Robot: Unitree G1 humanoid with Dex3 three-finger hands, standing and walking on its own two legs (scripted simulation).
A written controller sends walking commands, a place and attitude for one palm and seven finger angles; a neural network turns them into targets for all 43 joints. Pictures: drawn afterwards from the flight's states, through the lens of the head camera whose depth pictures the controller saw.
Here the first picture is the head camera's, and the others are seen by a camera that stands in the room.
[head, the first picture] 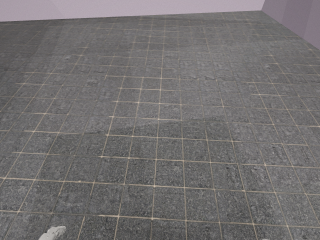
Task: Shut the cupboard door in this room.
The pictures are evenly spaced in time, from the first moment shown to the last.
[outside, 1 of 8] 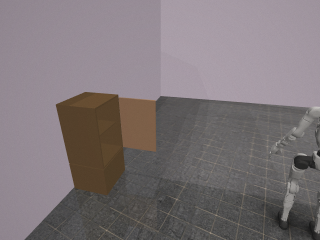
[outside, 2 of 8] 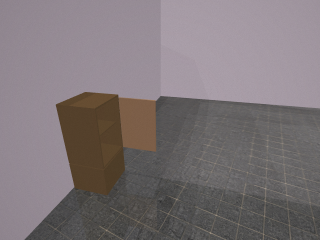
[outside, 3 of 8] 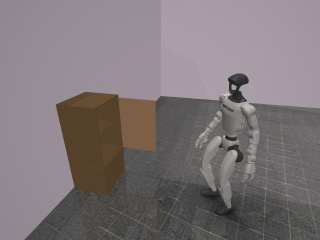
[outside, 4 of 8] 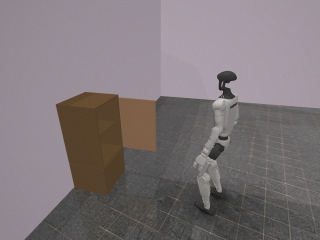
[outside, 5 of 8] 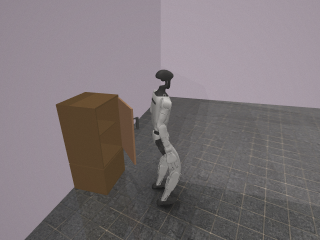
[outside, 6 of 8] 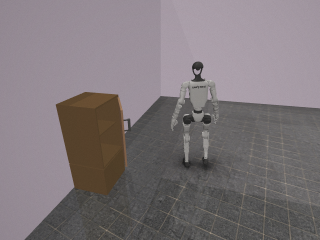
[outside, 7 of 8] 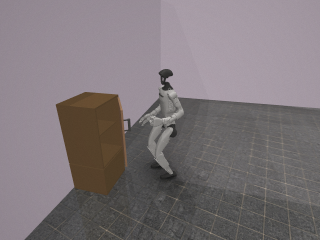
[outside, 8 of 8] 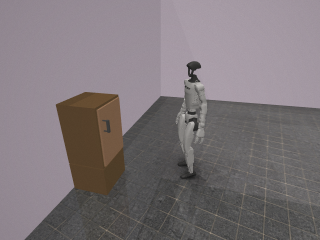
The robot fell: no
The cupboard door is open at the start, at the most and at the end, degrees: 91 95 0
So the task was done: yes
